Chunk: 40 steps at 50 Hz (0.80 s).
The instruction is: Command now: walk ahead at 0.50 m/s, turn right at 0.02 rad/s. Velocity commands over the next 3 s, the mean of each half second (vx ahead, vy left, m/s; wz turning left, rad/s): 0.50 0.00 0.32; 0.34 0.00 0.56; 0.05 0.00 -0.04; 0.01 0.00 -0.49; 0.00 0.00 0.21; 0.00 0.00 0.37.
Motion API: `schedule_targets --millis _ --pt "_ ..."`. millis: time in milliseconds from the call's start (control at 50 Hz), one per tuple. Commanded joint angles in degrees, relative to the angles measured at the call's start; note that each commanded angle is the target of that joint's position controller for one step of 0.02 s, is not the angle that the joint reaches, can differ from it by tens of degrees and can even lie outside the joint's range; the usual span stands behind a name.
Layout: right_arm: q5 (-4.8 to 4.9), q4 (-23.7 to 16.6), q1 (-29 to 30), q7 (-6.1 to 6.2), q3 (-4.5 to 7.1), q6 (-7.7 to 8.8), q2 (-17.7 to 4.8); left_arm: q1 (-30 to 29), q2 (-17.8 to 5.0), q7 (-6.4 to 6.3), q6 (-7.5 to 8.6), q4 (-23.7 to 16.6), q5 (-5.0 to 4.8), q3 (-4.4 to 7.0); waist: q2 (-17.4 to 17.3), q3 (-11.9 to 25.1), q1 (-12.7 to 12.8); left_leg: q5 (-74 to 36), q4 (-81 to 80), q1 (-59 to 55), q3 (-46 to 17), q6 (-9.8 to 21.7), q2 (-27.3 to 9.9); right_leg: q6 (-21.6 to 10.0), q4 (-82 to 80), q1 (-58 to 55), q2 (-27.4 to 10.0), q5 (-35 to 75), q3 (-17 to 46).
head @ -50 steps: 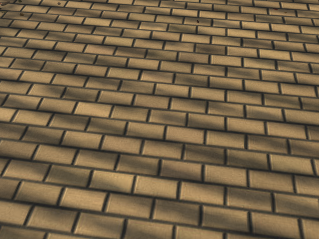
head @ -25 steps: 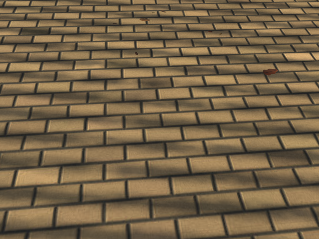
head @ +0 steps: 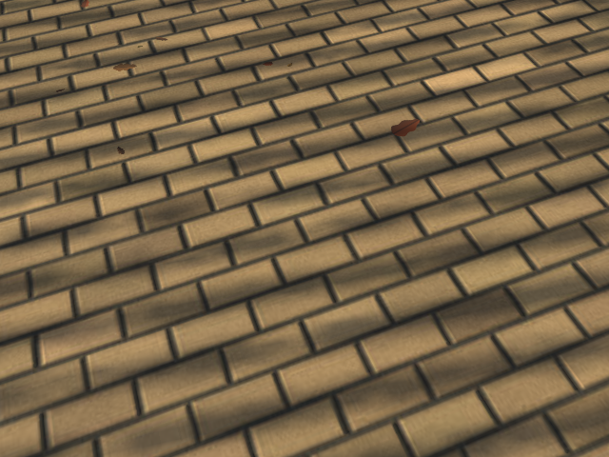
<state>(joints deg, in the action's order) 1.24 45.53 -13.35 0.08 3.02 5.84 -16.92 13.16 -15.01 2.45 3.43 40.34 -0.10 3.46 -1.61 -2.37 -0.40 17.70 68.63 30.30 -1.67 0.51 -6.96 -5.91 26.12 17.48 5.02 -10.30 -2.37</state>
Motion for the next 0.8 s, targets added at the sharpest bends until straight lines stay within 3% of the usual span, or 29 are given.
schedule_targets --millis 20,100,180,280,340,380,400,420,440,460,480,500,520,540,580,620,680,740,800 --pt "-0.21 -1.22 -5.21 0.26 1.48 -1.43 -4.64 -0.44 -6.37 -0.24 2.56 -2.31 0.43 1.64 3.97 5.45 -1.56 -6.46 -2.12 5.02 -2.04 -0.55 -3.09 -8.96 -14.88 -7.00 -16.26 19.75 12.49" --pt "-0.09 -2.73 0.58 0.25 1.30 -1.78 -3.57 2.40 -6.60 -1.36 2.92 0.54 0.75 1.65 4.09 1.82 0.67 -17.91 -12.56 11.15 -3.59 -1.12 -1.32 -5.83 -16.93 -9.35 -14.79 22.75 5.23" --pt "0.14 -4.08 5.76 -0.98 0.84 -1.07 -2.21 3.08 -7.48 -2.25 2.90 2.07 0.68 1.56 4.25 0.03 3.07 -27.67 -25.62 10.43 -2.30 0.17 1.50 -2.39 -18.55 -12.99 -14.84 20.64 0.49" --pt "0.02 -7.93 11.97 -3.09 -0.02 -0.77 -0.69 6.35 -8.12 -3.05 1.31 5.03 0.24 1.82 3.32 -2.58 5.45 -22.48 -32.79 15.86 0.74 2.02 2.82 -2.08 -15.36 -24.48 -18.63 27.70 -2.00" --pt "-0.05 -9.97 11.22 -4.20 0.38 -0.88 -1.58 4.87 -9.92 -3.89 -0.16 4.75 0.08 2.18 5.23 0.07 3.30 -13.58 -33.82 10.71 5.86 4.41 6.27 -1.38 -7.51 -27.13 -19.40 48.28 -4.30" --pt "-0.12 -9.42 3.80 -4.08 1.82 -1.39 -4.48 3.66 -11.69 -4.66 -0.96 4.18 0.02 2.49 7.86 5.52 -1.28 -8.38 -33.21 -0.84 8.51 7.05 10.26 -0.44 4.55 -26.01 -19.04 64.38 -5.56" --pt "-0.11 -7.75 -4.92 -3.46 3.38 -1.43 -7.54 2.18 -11.98 -4.88 -1.07 3.74 -0.27 2.42 6.58 9.87 -6.33 -12.31 -37.79 -14.22 7.37 9.30 11.62 1.01 16.55 -20.40 -17.13 61.21 -6.87" --pt "-0.41 -6.59 -13.15 -2.17 4.91 -2.00 -12.54 2.72 -9.95 -4.88 -0.18 2.48 0.49 1.43 -0.57 15.93 -9.48 -15.31 -39.35 -32.08 -7.00 13.33 2.46 2.98 34.85 -6.38 -13.52 39.32 -7.22" --pt "-0.02 -7.82 -11.19 -1.89 5.35 -1.63 -15.52 9.00 -2.01 -3.26 1.69 0.63 1.41 -1.10 -14.79 22.38 -2.73 -11.11 -44.06 -52.99 -40.40 26.10 -12.19 7.17 57.22 19.92 0.54 -19.90 -0.26" --pt "-0.26 -7.65 -12.83 -1.79 4.08 -1.69 -10.68 4.02 -7.56 -1.82 4.22 0.09 -0.12 -0.12 -6.58 25.39 -7.06 -4.29 -49.21 -54.71 -43.60 24.48 -11.51 5.28 59.85 26.64 -2.31 -19.88 10.95" --pt "-0.62 -8.16 -10.58 -1.58 3.41 -1.63 -8.15 -1.55 -8.92 -1.29 5.20 -2.24 -2.24 0.13 -3.19 16.85 -6.76 -4.61 -50.14 -47.92 -34.57 21.15 -9.49 4.19 56.47 28.96 -5.19 -15.66 10.55" --pt "-0.42 -8.74 -6.39 -1.75 3.04 -1.59 -7.22 -3.13 -7.75 -1.44 5.52 -2.94 -1.51 -0.20 3.80 9.63 -3.41 -10.14 -51.46 -37.35 -28.20 19.14 -7.05 4.03 49.81 27.63 -7.55 -12.48 9.20" --pt "-0.40 -9.73 -3.09 -1.66 2.50 -1.50 -5.44 -3.24 -8.28 -1.87 5.11 -2.66 0.01 0.30 4.50 7.30 -1.45 -15.75 -52.36 -30.83 -24.15 18.14 -5.16 4.70 44.44 24.41 -9.38 -10.67 8.58" --pt "-0.89 -10.70 -1.36 -1.47 2.24 -1.61 -5.16 -1.98 -8.23 -1.90 4.35 -2.72 0.57 0.55 2.89 5.64 0.34 -19.24 -53.81 -25.41 -21.90 18.11 -3.52 5.48 42.47 20.84 -10.18 -9.76 8.35" --pt "-0.72 -10.95 -0.18 -1.05 2.48 -1.58 -5.96 0.06 -7.14 -2.24 3.05 -2.58 1.09 0.47 1.10 4.53 2.02 -23.76 -55.35 -19.23 -18.67 18.19 -1.85 7.60 37.28 18.23 -10.62 -8.54 6.84" --pt "-0.66 -10.48 -1.00 -0.35 2.93 -1.58 -7.65 -2.28 -5.67 -2.70 2.28 -3.45 1.26 -0.11 0.24 3.46 1.59 -26.57 -55.69 -14.67 -14.83 17.53 -0.14 9.65 29.86 17.12 -10.03 -4.43 5.27" --pt "-0.06 -9.60 -2.72 0.48 3.24 -2.40 -8.56 -9.16 -3.98 -2.74 2.26 -4.85 1.24 -0.88 -2.06 2.74 -1.17 -25.09 -53.32 -11.46 -10.88 13.83 3.88 10.44 15.56 12.76 -7.15 8.28 4.10" --pt "0.08 -8.22 -6.08 1.01 3.49 -3.87 -8.98 -13.01 -4.89 -2.35 2.65 -6.02 0.62 -0.44 -4.17 4.98 -3.19 -27.85 -48.02 -14.09 -12.84 10.82 4.34 10.25 7.45 8.83 -3.04 13.76 3.98" --pt "0.16 -8.76 -5.25 1.68 3.38 -4.97 -7.97 -11.51 -7.25 -1.93 3.05 -5.87 0.45 0.84 -5.87 6.78 -1.47 -25.45 -41.28 -19.51 -19.29 8.61 2.98 8.31 2.32 6.54 -2.19 10.44 6.52"
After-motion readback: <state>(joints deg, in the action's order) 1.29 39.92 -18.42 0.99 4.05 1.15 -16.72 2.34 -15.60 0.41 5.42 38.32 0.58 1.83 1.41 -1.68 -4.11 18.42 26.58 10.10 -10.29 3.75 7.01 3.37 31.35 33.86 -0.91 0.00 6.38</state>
